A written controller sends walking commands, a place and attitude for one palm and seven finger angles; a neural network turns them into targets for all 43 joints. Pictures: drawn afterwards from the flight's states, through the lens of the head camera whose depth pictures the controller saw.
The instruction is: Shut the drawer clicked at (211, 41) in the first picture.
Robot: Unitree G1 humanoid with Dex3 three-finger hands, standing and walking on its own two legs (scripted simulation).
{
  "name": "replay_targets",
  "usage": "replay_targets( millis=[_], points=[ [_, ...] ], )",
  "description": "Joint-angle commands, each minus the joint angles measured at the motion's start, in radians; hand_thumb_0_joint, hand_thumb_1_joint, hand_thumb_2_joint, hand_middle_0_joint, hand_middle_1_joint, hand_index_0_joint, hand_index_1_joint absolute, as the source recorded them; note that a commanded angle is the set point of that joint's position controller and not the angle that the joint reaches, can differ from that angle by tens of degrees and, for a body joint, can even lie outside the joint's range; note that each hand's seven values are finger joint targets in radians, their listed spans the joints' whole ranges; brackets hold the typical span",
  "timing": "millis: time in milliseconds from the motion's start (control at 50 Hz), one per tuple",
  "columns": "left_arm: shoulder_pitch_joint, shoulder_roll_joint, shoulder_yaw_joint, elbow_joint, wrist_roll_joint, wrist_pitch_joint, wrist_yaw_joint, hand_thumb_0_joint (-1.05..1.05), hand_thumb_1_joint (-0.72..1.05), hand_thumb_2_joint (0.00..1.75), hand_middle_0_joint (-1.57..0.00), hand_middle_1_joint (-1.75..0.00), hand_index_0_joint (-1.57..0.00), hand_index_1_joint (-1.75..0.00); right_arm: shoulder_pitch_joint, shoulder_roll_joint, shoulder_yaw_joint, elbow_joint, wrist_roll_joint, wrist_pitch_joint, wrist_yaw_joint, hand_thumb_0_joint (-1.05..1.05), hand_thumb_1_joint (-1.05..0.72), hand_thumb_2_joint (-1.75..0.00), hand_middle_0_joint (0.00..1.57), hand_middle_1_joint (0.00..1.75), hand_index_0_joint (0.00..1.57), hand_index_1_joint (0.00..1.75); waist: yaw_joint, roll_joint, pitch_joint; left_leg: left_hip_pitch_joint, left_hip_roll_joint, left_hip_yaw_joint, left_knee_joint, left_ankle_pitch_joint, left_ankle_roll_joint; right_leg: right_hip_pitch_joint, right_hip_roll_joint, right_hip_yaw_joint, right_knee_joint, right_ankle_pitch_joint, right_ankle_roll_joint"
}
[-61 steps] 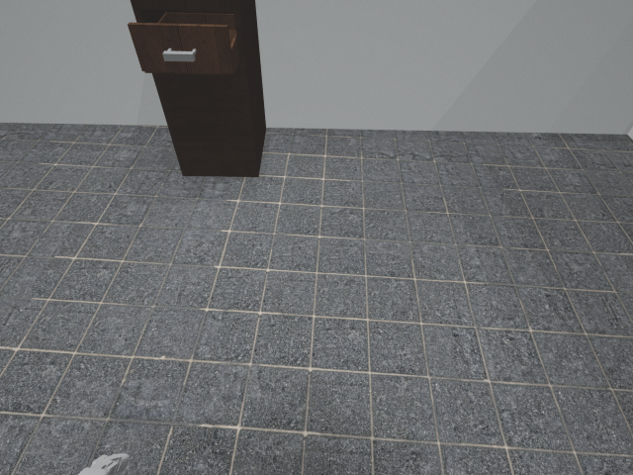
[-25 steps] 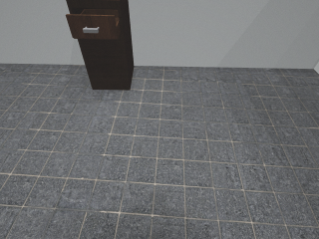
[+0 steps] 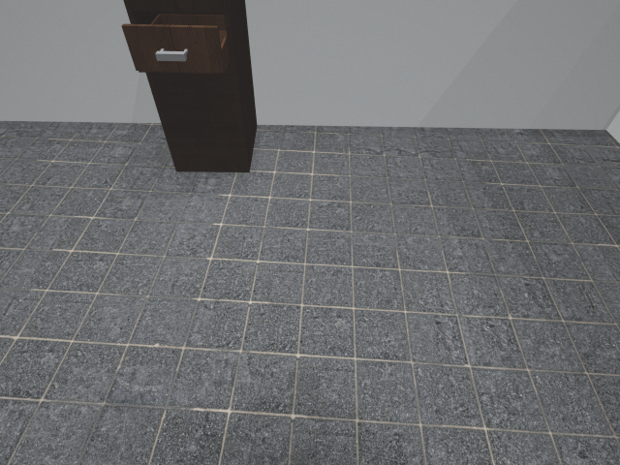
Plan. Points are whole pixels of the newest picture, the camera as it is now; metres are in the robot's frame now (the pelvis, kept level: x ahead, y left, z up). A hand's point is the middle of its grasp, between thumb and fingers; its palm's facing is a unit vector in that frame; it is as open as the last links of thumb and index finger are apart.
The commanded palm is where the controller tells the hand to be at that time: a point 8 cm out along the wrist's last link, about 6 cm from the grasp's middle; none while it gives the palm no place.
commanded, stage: look at it before walking up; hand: left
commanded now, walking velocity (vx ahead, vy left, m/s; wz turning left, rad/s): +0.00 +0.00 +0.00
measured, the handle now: (172, 53) +1.42 +0.58 -0.10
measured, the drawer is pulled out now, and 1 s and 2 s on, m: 0.14 0.14 0.14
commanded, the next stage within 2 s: walk to a spot facing it in 0.32 s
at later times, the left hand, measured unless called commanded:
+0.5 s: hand out of the picture +0.08 +0.25 -0.16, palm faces -0.01 -0.94 -0.33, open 7.4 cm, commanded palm none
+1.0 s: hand out of the picture +0.09 +0.29 -0.18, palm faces +0.26 -0.95 -0.17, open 7.4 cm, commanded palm none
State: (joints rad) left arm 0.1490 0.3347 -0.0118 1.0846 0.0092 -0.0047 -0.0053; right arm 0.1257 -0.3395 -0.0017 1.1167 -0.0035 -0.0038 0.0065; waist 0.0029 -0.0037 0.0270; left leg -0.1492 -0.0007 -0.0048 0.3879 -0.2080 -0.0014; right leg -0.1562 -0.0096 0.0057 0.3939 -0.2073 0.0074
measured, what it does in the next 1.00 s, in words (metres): walks ahead: left foot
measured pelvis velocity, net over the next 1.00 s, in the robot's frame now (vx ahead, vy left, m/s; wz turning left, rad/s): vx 0.12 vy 0.10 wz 0.26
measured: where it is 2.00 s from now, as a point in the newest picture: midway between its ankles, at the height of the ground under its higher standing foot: (241, 374)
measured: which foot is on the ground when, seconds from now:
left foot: down 0.00-0.56, up 0.58-0.76, down 0.78-1.00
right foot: down 0.00-0.80, up 0.82-1.00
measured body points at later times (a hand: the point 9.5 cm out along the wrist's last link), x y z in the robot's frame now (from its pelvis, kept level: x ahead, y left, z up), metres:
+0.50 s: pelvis +0.01 +0.00 +0.00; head +0.01 +0.00 +0.45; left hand +0.08 +0.29 -0.13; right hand +0.09 -0.29 -0.13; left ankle +0.00 +0.12 -0.74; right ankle +0.01 -0.12 -0.74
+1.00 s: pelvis +0.12 +0.10 +0.00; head +0.13 +0.13 +0.44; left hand +0.08 +0.34 -0.17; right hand +0.14 -0.14 -0.15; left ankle +0.07 +0.15 -0.74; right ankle +0.15 -0.05 -0.66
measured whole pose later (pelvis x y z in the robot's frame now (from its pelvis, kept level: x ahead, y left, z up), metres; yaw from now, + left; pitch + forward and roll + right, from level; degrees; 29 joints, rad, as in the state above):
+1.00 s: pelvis +0.12 +0.10 +0.00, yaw +15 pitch +0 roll -1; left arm 0.27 0.23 0.05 1.04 0.03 0.00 -0.02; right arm 0.39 -0.15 -0.02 1.08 -0.01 -0.05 0.00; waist -0.02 -0.04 0.02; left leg -0.16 -0.05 0.07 0.43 -0.28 0.09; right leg -0.54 -0.12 -0.05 1.15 -0.28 0.05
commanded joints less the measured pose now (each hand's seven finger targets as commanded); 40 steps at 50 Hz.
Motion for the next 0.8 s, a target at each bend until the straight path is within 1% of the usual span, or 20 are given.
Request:
replay_targets(
  millis=[0,100,180,400,440,460,480,500,520,540,560,580,600,620,660,700,720,740,760,780],
  points=[
    [-0.042,0.206,0.045,-0.068,0.002,-0.021,0.018,0.00,0.90,0.90,-0.20,-0.30,-0.20,-0.30,-0.052,-0.202,-0.036,-0.067,-0.004,-0.028,-0.016,0.00,-0.90,-0.90,0.20,0.30,0.20,0.30,-0.003,-0.003,-0.044,0.008,0.115,-0.095,-0.067,0.114,0.030,-0.004,-0.109,0.100,-0.073,0.089,-0.034],
    [-0.044,0.207,0.045,-0.066,0.003,-0.020,0.017,0.00,0.90,0.90,-0.20,-0.30,-0.20,-0.30,-0.052,-0.201,-0.035,-0.067,-0.003,-0.028,-0.017,0.00,-0.90,-0.90,0.20,0.30,0.20,0.30,-0.001,-0.001,-0.039,0.002,0.116,-0.097,-0.073,0.107,0.030,0.001,-0.107,0.098,-0.075,0.085,-0.032],
    [-0.042,0.207,0.046,-0.067,0.002,-0.022,0.018,0.00,0.90,0.90,-0.20,-0.30,-0.20,-0.30,-0.054,-0.205,-0.035,-0.068,-0.003,-0.031,-0.018,0.00,-0.90,-0.90,0.20,0.30,0.20,0.30,-0.002,0.003,-0.069,0.025,0.119,-0.095,-0.063,0.159,0.031,0.019,-0.110,0.095,-0.066,0.138,-0.034],
    [-0.046,0.212,0.046,-0.065,0.002,-0.023,0.019,0.00,0.90,0.90,-0.20,-0.30,-0.20,-0.30,-0.059,-0.206,-0.034,-0.070,-0.002,-0.031,-0.019,0.00,-0.90,-0.90,0.20,0.30,0.20,0.30,-0.002,-0.001,-0.062,0.038,0.121,-0.093,-0.070,0.198,0.030,0.034,-0.111,0.090,-0.069,0.181,-0.033],
    [0.018,0.101,0.026,-0.039,0.001,-0.004,0.024,0.00,0.90,0.90,-0.20,-0.30,-0.20,-0.30,-0.003,-0.094,-0.007,-0.049,-0.009,-0.013,-0.013,0.00,-0.90,-0.90,0.20,0.30,0.20,0.30,0.000,0.001,-0.074,0.013,0.108,-0.084,-0.046,0.109,0.017,0.047,-0.110,0.062,-0.049,0.058,-0.011],
    [0.044,0.093,0.026,-0.038,0.005,0.005,0.023,0.00,0.90,0.90,-0.20,-0.30,-0.20,-0.30,0.017,-0.082,-0.005,-0.050,-0.012,-0.003,-0.010,0.00,-0.90,-0.90,0.20,0.30,0.20,0.30,0.007,-0.007,-0.053,-0.030,0.098,-0.089,-0.032,-0.010,0.022,0.035,-0.105,0.064,-0.049,-0.089,-0.010],
    [0.055,0.103,0.033,-0.040,0.009,0.012,0.018,0.00,0.90,0.90,-0.20,-0.30,-0.20,-0.30,0.017,-0.081,-0.009,-0.054,-0.015,0.003,-0.007,0.00,-0.90,-0.90,0.20,0.30,0.20,0.30,0.013,-0.015,-0.002,-0.104,0.087,-0.093,-0.024,-0.131,0.027,0.017,-0.111,0.078,-0.066,-0.223,-0.015],
    [0.073,0.118,0.041,-0.044,0.012,0.015,0.014,0.00,0.90,0.90,-0.20,-0.30,-0.20,-0.30,0.015,-0.081,-0.012,-0.066,-0.019,0.009,-0.005,0.00,-0.90,-0.90,0.20,0.30,0.20,0.30,0.023,-0.050,0.039,-0.182,0.061,-0.086,0.008,-0.233,0.027,0.012,-0.129,0.109,-0.095,-0.328,-0.027],
    [0.098,0.141,0.052,-0.050,0.015,0.018,0.012,0.00,0.90,0.90,-0.20,-0.30,-0.20,-0.30,0.013,-0.074,-0.012,-0.083,-0.021,0.014,-0.003,0.00,-0.90,-0.90,0.20,0.30,0.20,0.30,0.034,-0.102,0.069,-0.271,0.028,-0.058,0.084,-0.288,0.022,0.030,-0.175,0.164,-0.138,-0.417,-0.054],
    [0.130,0.172,0.067,-0.060,0.017,0.017,0.015,0.00,0.90,0.90,-0.20,-0.30,-0.20,-0.30,0.015,-0.062,-0.015,-0.104,-0.020,0.017,-0.002,0.00,-0.90,-0.90,0.20,0.30,0.20,0.30,0.048,-0.196,0.079,-0.340,0.005,0.003,0.218,-0.285,0.013,0.051,-0.259,0.250,-0.210,-0.509,-0.094],
    [0.167,0.187,0.077,-0.067,0.019,0.014,0.019,0.00,0.90,0.90,-0.20,-0.30,-0.20,-0.30,-0.008,-0.067,-0.025,-0.133,-0.018,0.019,0.000,0.00,-0.90,-0.90,0.20,0.30,0.20,0.30,0.067,-0.243,0.090,-0.392,0.017,0.023,0.375,-0.310,0.011,0.048,-0.346,0.326,-0.270,-0.546,-0.143],
    [0.169,0.180,0.083,-0.074,0.021,-0.001,0.022,0.00,0.90,0.90,-0.20,-0.30,-0.20,-0.30,-0.030,-0.074,-0.033,-0.151,-0.017,0.012,0.006,0.00,-0.90,-0.90,0.20,0.30,0.20,0.30,0.066,-0.206,0.111,-0.438,0.052,0.002,0.484,-0.303,0.013,0.048,-0.393,0.350,-0.284,-0.481,-0.178],
    [0.153,0.172,0.085,-0.083,0.020,-0.015,0.023,0.00,0.90,0.90,-0.20,-0.30,-0.20,-0.30,-0.022,-0.070,-0.039,-0.159,-0.015,0.005,0.012,0.00,-0.90,-0.90,0.20,0.30,0.20,0.30,0.046,-0.150,0.111,-0.451,0.077,-0.006,0.530,-0.263,0.014,0.059,-0.398,0.310,-0.268,-0.384,-0.187],
    [0.137,0.165,0.087,-0.092,0.022,-0.024,0.021,0.00,0.90,0.90,-0.20,-0.30,-0.20,-0.30,-0.006,-0.048,-0.040,-0.161,-0.014,0.000,0.020,0.00,-0.90,-0.90,0.20,0.30,0.20,0.30,0.031,-0.120,0.094,-0.434,0.086,0.008,0.516,-0.255,0.011,0.072,-0.380,0.223,-0.233,-0.282,-0.178],
    [0.114,0.149,0.090,-0.105,0.026,-0.033,0.018,0.00,0.90,0.90,-0.20,-0.30,-0.20,-0.30,0.022,-0.012,-0.040,-0.170,-0.007,-0.004,0.032,0.00,-0.90,-0.90,0.20,0.30,0.20,0.30,0.010,-0.122,0.082,-0.356,0.099,0.046,0.407,-0.256,0.007,0.045,-0.354,0.088,-0.179,-0.176,-0.149],
    [0.108,0.134,0.092,-0.107,0.024,-0.031,0.015,0.00,0.90,0.90,-0.20,-0.30,-0.20,-0.30,0.104,0.017,-0.041,-0.158,-0.008,-0.008,0.035,0.00,-0.90,-0.90,0.20,0.30,0.20,0.30,-0.025,-0.129,0.066,-0.202,0.064,0.118,0.279,-0.170,0.005,-0.034,-0.315,-0.019,-0.110,-0.148,-0.105],
    [0.114,0.128,0.095,-0.103,0.019,-0.028,0.014,0.00,0.90,0.90,-0.20,-0.30,-0.20,-0.30,0.165,0.017,-0.045,-0.138,-0.011,-0.012,0.032,0.00,-0.90,-0.90,0.20,0.30,0.20,0.30,-0.048,-0.085,0.047,-0.084,0.038,0.151,0.214,-0.107,0.006,-0.095,-0.288,-0.072,-0.043,-0.166,-0.081],
    [0.123,0.108,0.093,-0.104,0.013,-0.025,0.010,0.00,0.90,0.90,-0.20,-0.30,-0.20,-0.30,0.278,-0.013,-0.056,-0.109,-0.014,-0.016,0.027,0.00,-0.90,-0.90,0.20,0.30,0.20,0.30,-0.090,0.001,-0.010,0.077,0.023,0.142,0.139,-0.092,0.011,-0.163,-0.242,-0.140,0.125,-0.158,-0.051],
    [0.110,0.039,0.080,-0.125,0.006,-0.021,0.000,0.00,0.90,0.90,-0.20,-0.30,-0.20,-0.30,0.410,-0.099,-0.085,-0.076,-0.021,-0.023,0.018,0.00,-0.90,-0.90,0.20,0.30,0.20,0.30,-0.145,0.268,-0.036,0.184,0.151,-0.139,0.000,-0.287,0.066,-0.321,-0.138,-0.205,0.459,-0.215,0.001],
    [0.062,-0.019,0.065,-0.190,0.003,-0.019,-0.005,0.00,0.90,0.90,-0.20,-0.30,-0.20,-0.30,0.494,-0.170,-0.100,-0.066,-0.023,-0.035,0.005,0.00,-0.90,-0.90,0.20,0.30,0.20,0.30,-0.154,0.424,-0.012,0.195,0.380,-0.573,-0.203,-0.325,0.162,-0.560,-0.022,-0.160,0.739,-0.442,0.046]
  ],
)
